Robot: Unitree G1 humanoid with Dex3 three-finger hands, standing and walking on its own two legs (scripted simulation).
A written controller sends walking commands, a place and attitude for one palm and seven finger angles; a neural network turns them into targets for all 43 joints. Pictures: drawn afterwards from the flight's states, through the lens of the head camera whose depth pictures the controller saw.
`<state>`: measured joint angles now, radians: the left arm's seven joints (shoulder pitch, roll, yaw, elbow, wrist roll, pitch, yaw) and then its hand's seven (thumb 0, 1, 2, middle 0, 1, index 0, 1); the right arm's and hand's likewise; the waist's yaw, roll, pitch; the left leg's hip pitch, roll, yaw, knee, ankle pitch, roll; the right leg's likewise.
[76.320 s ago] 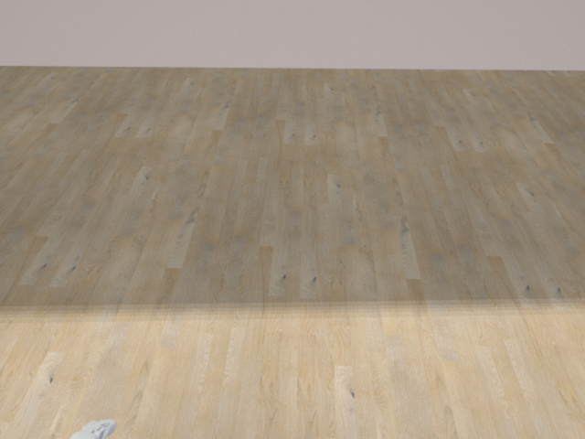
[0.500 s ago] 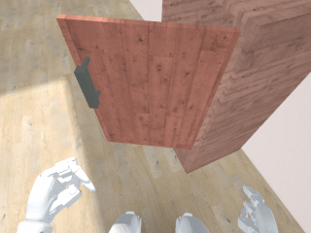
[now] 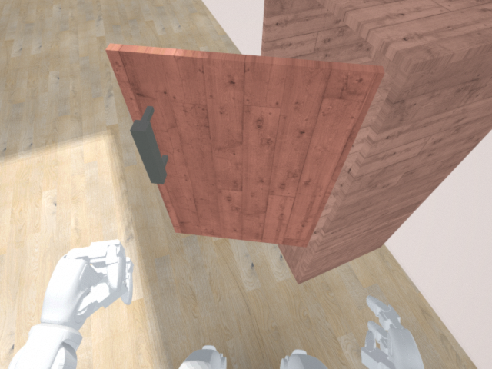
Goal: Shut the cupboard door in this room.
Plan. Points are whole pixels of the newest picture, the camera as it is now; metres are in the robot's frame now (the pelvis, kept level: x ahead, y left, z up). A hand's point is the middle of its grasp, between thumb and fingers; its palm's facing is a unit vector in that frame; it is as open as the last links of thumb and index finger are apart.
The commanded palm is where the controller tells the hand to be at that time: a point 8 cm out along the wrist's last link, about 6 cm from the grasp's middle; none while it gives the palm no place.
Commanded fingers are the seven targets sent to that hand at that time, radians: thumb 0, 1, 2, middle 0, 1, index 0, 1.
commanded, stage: raise the hand and make a fist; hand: left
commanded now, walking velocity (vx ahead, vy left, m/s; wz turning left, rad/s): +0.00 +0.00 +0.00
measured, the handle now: (154, 146) +0.48 +0.20 +0.06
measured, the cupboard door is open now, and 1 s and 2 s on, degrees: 60 60 60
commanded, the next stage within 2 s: bring the fist close to the handle in 0.34 s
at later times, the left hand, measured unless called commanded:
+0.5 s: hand (128, 285) +0.22 +0.18 +0.06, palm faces -0.05 -1.00 -0.04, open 3.1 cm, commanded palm +0.21 +0.23 +0.06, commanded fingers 0.00 0.90 0.90 -1.30 -1.50 -1.30 -1.50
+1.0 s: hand (149, 231) +0.31 +0.17 +0.06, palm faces -0.06 -1.00 -0.03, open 3.1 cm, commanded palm +0.29 +0.22 +0.06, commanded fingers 0.00 0.90 0.90 -1.30 -1.50 -1.30 -1.50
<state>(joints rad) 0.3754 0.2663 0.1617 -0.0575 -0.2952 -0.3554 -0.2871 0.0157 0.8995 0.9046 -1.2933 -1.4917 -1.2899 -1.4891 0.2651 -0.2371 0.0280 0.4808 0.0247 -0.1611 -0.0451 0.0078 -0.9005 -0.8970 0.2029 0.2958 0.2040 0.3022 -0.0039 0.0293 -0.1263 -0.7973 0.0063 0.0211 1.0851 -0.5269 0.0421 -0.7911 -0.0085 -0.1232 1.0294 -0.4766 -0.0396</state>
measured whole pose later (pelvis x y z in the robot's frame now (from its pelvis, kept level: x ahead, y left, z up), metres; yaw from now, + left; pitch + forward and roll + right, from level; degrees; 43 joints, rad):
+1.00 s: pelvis +0.00 -0.01 +0.01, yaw +0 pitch +14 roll -1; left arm 0.02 0.26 0.19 0.26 -0.27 -0.35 -0.27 0.02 0.90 0.90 -1.30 -1.50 -1.30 -1.50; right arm 0.28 -0.27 0.01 0.55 0.03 -0.14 -0.04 0.01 -0.90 -0.90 0.20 0.30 0.20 0.30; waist -0.03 0.02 -0.12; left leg -0.79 0.01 0.04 1.04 -0.50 0.03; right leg -0.80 -0.01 -0.11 1.01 -0.46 -0.05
